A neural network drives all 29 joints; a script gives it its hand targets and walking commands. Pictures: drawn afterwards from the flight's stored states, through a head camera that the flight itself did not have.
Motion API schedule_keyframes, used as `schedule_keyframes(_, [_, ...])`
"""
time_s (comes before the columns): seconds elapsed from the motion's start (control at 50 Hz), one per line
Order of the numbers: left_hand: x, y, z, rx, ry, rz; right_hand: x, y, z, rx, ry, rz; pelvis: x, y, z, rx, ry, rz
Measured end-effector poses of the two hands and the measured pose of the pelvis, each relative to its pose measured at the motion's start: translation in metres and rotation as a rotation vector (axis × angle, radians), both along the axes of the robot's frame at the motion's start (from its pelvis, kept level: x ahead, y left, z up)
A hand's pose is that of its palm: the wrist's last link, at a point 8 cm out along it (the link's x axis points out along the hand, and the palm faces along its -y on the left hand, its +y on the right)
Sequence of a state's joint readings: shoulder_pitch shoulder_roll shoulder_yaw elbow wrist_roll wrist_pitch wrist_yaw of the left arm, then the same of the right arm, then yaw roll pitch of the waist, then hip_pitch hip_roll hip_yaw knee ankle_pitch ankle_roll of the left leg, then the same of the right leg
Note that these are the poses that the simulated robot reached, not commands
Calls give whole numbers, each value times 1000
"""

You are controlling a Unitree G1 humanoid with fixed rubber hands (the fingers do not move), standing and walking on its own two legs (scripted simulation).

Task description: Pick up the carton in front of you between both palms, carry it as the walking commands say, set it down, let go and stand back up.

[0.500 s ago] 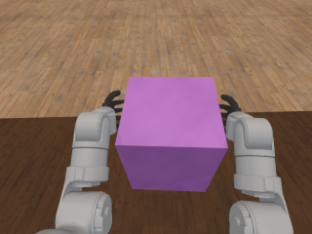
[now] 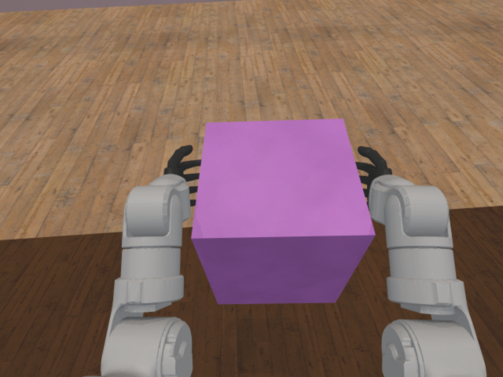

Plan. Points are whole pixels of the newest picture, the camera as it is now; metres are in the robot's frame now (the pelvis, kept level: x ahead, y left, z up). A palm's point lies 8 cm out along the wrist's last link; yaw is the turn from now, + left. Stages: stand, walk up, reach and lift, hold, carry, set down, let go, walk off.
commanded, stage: carry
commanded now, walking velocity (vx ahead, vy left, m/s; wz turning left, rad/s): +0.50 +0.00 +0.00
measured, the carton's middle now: (275, 219) +0.36 -0.03 +0.07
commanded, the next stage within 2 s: none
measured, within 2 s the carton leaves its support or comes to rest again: neither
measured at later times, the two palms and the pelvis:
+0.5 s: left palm (181, 112) +0.64 +0.16 +0.11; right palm (315, 109) +0.64 -0.14 +0.10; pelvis +0.29 +0.00 -0.03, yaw -3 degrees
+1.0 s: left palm (210, 75) +0.93 +0.12 +0.06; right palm (311, 73) +0.90 -0.18 +0.06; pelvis +0.56 +0.00 -0.06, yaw -2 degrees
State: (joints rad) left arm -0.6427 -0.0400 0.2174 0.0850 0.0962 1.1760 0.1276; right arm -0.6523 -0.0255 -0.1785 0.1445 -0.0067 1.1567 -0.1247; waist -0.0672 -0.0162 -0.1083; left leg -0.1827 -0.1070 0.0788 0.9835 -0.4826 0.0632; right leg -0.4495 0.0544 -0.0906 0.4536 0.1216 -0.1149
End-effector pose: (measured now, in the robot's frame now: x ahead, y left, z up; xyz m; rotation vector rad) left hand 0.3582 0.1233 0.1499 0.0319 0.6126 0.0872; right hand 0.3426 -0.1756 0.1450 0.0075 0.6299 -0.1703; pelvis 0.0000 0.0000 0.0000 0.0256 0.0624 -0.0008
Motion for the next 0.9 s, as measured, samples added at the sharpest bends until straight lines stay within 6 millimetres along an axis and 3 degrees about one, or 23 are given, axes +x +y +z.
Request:
schedule_keyframes(0.04, [18, 4, -15, 19, 39, 21, 26, 3, -17, 7, 39, 29, 18, -4, -7, -21, 0, -11])
schedule_keyframes(0.12, [41, 15, -45, 9, 159, 69, 63, 15, -43, -8, 158, 82, 54, -15, -3, -6, 3, -15])
schedule_keyframes(0.22, [88, 20, -52, 0, 177, 100, 116, 20, -53, 5, 176, 96, 101, -21, 3, 3, 19, -6])
schedule_keyframes(0.4, [204, 24, -37, -8, 73, 89, 223, 23, -42, 31, 71, 58, 209, -11, -1, -4, 38, -27])
schedule_keyframes(0.48, [265, 33, -39, -9, 22, 75, 282, 32, -42, 21, 20, 51, 270, -2, -23, -29, 27, -43])
schedule_keyframes(0.54, [316, 35, -54, -15, -3, 36, 324, 34, -52, -9, -4, 28, 318, 4, -53, -48, 4, -59])
schedule_keyframes(0.58, [343, 32, -71, -19, 28, 8, 344, 31, -66, -28, 27, 10, 337, 8, -63, -30, 3, -50])
schedule_keyframes(0.7, [397, 15, -105, 1, 176, -56, 379, 16, -102, -15, 176, -47, 391, 20, -56, -50, 9, -49])
schedule_keyframes(0.9, [505, 5, -104, -35, 117, -33, 490, 6, -94, -10, 114, -67, 496, 12, -49, -57, 36, -41])
